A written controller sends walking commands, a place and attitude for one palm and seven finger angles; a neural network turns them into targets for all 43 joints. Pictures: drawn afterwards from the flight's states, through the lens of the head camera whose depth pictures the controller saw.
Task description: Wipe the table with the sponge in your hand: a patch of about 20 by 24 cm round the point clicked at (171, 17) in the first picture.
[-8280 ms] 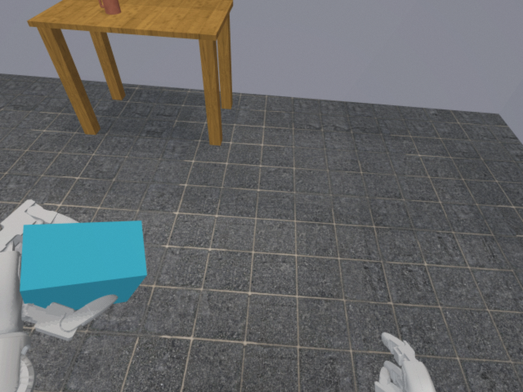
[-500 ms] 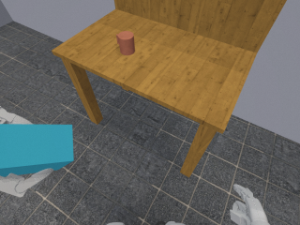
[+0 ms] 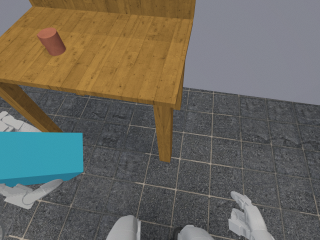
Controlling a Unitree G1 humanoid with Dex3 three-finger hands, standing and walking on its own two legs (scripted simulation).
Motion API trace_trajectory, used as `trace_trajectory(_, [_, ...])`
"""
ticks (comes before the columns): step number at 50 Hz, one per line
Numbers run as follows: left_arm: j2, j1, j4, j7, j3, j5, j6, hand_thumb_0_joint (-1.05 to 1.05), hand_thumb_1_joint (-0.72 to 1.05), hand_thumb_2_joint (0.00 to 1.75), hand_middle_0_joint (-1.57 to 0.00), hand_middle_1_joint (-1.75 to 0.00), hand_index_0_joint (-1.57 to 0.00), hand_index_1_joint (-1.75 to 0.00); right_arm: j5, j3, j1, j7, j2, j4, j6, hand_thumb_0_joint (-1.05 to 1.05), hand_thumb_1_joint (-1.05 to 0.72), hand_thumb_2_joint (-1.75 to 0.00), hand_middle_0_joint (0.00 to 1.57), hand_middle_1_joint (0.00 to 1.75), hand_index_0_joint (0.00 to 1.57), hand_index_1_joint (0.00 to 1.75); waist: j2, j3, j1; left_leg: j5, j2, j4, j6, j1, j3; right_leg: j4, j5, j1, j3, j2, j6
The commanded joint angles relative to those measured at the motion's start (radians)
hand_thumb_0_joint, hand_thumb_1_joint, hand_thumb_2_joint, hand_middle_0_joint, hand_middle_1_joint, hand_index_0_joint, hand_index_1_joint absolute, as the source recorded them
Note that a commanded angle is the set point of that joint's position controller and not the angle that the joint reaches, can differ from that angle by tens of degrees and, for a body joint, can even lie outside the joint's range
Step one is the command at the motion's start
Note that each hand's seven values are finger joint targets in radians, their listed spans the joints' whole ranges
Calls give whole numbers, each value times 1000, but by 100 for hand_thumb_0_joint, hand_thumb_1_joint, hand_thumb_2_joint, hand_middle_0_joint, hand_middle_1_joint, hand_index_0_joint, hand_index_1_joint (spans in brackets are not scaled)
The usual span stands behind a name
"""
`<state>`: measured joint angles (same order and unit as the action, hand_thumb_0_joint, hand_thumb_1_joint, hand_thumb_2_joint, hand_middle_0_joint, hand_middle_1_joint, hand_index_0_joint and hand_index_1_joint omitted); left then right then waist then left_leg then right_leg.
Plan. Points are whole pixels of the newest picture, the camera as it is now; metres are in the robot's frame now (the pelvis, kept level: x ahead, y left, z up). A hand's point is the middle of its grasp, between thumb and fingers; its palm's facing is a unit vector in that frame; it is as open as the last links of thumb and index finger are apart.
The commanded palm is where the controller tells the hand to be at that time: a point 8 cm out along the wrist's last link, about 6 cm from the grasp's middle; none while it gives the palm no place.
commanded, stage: turn to face it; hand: left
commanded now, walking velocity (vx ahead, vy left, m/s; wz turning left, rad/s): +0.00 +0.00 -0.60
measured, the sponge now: (52, 160) +0.24 +0.20 +0.15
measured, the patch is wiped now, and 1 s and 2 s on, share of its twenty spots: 0.00 0.00 0.00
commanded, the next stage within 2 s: take the last steps up to it in 0.96 s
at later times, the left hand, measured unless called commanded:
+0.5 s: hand (69, 155) +0.24 +0.16 +0.17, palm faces +0.15 -0.88 -0.45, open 10.7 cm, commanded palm +0.20 +0.20 +0.19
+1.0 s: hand (115, 164) +0.23 +0.08 +0.16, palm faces -0.06 -0.88 -0.47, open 10.7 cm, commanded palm +0.20 +0.13 +0.19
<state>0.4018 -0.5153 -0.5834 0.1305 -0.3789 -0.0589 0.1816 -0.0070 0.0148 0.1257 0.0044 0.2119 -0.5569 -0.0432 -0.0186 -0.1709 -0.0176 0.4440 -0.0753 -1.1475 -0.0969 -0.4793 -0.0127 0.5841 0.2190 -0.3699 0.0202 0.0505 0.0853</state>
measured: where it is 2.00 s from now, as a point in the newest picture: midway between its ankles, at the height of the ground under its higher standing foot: outside the picture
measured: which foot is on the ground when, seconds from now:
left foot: up 0.00-0.26, down 0.28-0.54, up 0.56-0.88, down 0.90-1.00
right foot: down 0.00-0.28, up 0.30-0.52, down 0.54-0.92, up 0.94-1.00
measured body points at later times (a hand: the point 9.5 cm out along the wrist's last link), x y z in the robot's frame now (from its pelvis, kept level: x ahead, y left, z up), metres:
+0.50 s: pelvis -0.04 -0.01 +0.00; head +0.00 -0.03 +0.45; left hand +0.22 +0.20 +0.19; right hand +0.08 -0.25 -0.09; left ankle -0.03 +0.15 -0.73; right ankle -0.05 -0.12 -0.71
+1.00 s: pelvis -0.08 -0.03 +0.00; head -0.05 -0.04 +0.45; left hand +0.22 +0.13 +0.19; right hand -0.07 -0.34 -0.08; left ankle -0.02 +0.09 -0.73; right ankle -0.09 -0.12 -0.71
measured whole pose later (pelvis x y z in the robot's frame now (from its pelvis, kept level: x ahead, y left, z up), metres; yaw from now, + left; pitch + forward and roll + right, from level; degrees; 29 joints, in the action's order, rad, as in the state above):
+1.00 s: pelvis -0.08 -0.03 +0.00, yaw -30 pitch +0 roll +1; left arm 0.41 -0.52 -0.54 0.15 -0.40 -0.02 0.18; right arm -0.01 -0.04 0.21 -0.05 0.24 -0.55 0.00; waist 0.04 -0.06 0.00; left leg 0.31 -0.06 -0.57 -0.02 -0.26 -0.09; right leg 0.80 0.39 -0.45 0.00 0.05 -0.01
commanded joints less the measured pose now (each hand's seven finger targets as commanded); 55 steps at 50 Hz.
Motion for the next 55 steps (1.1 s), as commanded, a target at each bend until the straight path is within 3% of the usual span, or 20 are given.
trace_trajectory(1, [196, -65, -184, 43, -218, -25, 66, 0, 10, 130, -120, -160, -120, -160, -3, -50, -72, -20, 84, 151, 33, 0, -90, -90, 20, 30, 20, 30, 106, 357, 42, 0, -1, 149, 2, -6, 16, -220, -330, 272, -355, -281, 83])
trace_trajectory(7, [165, -13, -175, 46, -151, -9, 48, 0, 10, 130, -120, -160, -120, -160, -11, -53, -52, -18, 111, 171, 26, 0, -90, -90, 20, 30, 20, 30, 148, 337, 58, 23, 37, 416, 32, 127, -5, -270, -125, 184, -441, -262, 86])
trace_trajectory(11, [174, 61, -224, 41, -123, 3, 50, 0, 10, 130, -120, -160, -120, -160, -13, -59, -23, -16, 124, 172, 22, 0, -90, -90, 20, 30, 20, 30, 82, 334, 42, -65, 28, 678, 62, 341, -16, -254, 13, 46, -450, -198, 20])
trace_trajectory(12, [175, 79, -236, 36, -119, 6, 61, 0, 10, 130, -120, -160, -120, -160, -4, -62, -10, -20, 130, 172, 29, 0, -90, -90, 20, 30, 20, 30, 12, 316, 32, -62, -23, 756, 93, 407, 11, -196, 61, -33, -418, -151, -13])
trace_trajectory(14, [178, 120, -268, 25, -127, 18, 77, 0, 10, 130, -120, -160, -120, -160, -2, -72, -32, -27, 156, 200, 50, 0, -90, -90, 20, 30, 20, 30, -267, 267, 51, -236, -311, 869, 217, 441, 242, 186, 229, -218, -187, 25, -99])
trace_trajectory(16, [217, 130, -259, 18, -157, 23, 79, 0, 10, 130, -120, -160, -120, -160, 3, -72, -20, -33, 107, 200, 71, 0, -90, -90, 20, 30, 20, 30, -300, 239, 53, -246, -392, 888, 279, 228, 210, 611, 253, -177, -88, -25, -128])
trace_trajectory(19, [112, 132, -196, 12, -55, 19, 63, 0, 10, 130, -120, -160, -120, -160, -12, -65, 4, -15, 121, 175, 101, 0, -90, -90, 20, 30, 20, 30, -235, 147, 47, -549, -304, 775, 195, 287, -43, 412, 251, -190, -2, -79, -140])
trace_trajectory(25, [134, 233, -152, 18, -61, 30, 49, 0, 10, 130, -120, -160, -120, -160, -7, -62, 40, -2, 136, 164, 146, 0, -90, -90, 20, 30, 20, 30, -219, 201, 30, -621, -252, 559, 98, 296, -131, -58, 35, 158, 127, -17, -132])
trace_trajectory(26, [157, 219, -141, 20, -78, 39, 47, 0, 10, 130, -120, -160, -120, -160, -10, -61, 41, 1, 129, 163, 144, 0, -90, -90, 20, 30, 20, 30, -149, 231, 34, -532, -226, 436, 76, 237, -141, -128, -106, 242, 57, -76, -96])
trace_trajectory(28, [225, 151, -144, 36, -159, 17, 55, 0, 10, 130, -120, -160, -120, -160, -21, -51, -3, -3, 86, 198, 135, 0, -90, -90, 20, 30, 20, 30, 304, 318, 60, 168, -4, 36, 7, -41, -103, -178, -741, 368, -455, -367, 77])
trace_trajectory(29, [240, 100, -188, 36, -178, -2, 53, 0, 10, 130, -120, -160, -120, -160, -18, -56, -33, -6, 86, 194, 121, 0, -90, -90, 20, 30, 20, 30, 273, 333, 62, 166, -26, -69, 15, -41, 26, -192, -658, 321, -468, -394, 79])
trace_trajectory(31, [249, -13, -253, 44, -233, -7, 74, 0, 10, 130, -120, -160, -120, -160, -5, -25, -47, 2, 60, 167, 85, 0, -90, -90, 20, 30, 20, 30, 80, 400, 52, 93, -32, -63, 11, -84, 49, -124, -613, 407, -361, -353, 105])
trace_trajectory(34, [212, -67, -272, 49, -235, -10, 85, 0, 10, 130, -120, -160, -120, -160, 2, -34, -66, -7, 59, 154, 62, 0, -90, -90, 20, 30, 20, 30, 87, 391, 26, 28, -15, 92, 10, -11, 3, -159, -576, 335, -280, -312, 90])
trace_trajectory(42, [172, -81, -180, 44, -194, 1, 57, 0, 10, 130, -120, -160, -120, -160, -10, -59, -3, -35, 102, 143, 73, 0, -90, -90, 20, 30, 20, 30, 117, 360, 18, -117, 22, 592, 53, 251, -33, -180, -215, 147, -291, -255, 41])
trace_trajectory(44, [169, -33, -193, 41, -168, 8, 61, 0, 10, 130, -120, -160, -120, -160, -9, -75, 7, -50, 127, 143, 82, 0, -90, -90, 20, 30, 20, 30, 23, 324, 13, -183, -63, 739, 98, 354, 21, -119, -54, 32, -262, -183, -21])
trace_trajectory(46, [162, 12, -211, 36, -143, 22, 69, 0, 10, 130, -120, -160, -120, -160, -17, -82, -11, -62, 152, 166, 93, 0, -90, -90, 20, 30, 20, 30, -196, 280, 33, -404, -281, 801, 195, 355, 211, 114, 172, -74, -103, -36, -93])
trace_trajectory(47, [167, -27, -166, 32, -150, 25, 67, 0, 10, 130, -120, -160, -120, -160, -5, -70, -13, -66, 124, 156, 102, 0, -90, -90, 20, 30, 20, 30, -295, 272, 39, -415, -344, 845, 243, 270, 233, 316, 286, -90, -36, -29, -112])
trace_trajectory(48, [149, 28, -193, 30, -112, 33, 65, 0, 10, 130, -120, -160, -120, -160, 6, -66, -10, -64, 115, 154, 112, 0, -90, -90, 20, 30, 20, 30, -301, 222, 28, -462, -344, 844, 262, 190, 221, 412, 275, -68, -35, -45, -116])
trace_trajectory(51, [126, 173, -276, 27, -42, 39, 61, 0, 10, 130, -120, -160, -120, -160, -9, -66, 9, -51, 124, 139, 156, 0, -90, -90, 20, 30, 20, 30, -263, 214, 28, -614, -258, 741, 185, 274, 2, 284, 229, -58, 48, -53, -128])
trace_trajectory(55, [132, 183, -179, 38, -55, 43, 54, 0, 10, 130, -120, -160, -120, -160, -6, -64, 19, -40, 132, 115, 183, 0, -90, -90, 20, 30, 20, 30, -237, 225, 23, -431, -198, 649, 146, 189, -21, -46, 105, 182, 108, -45, -121])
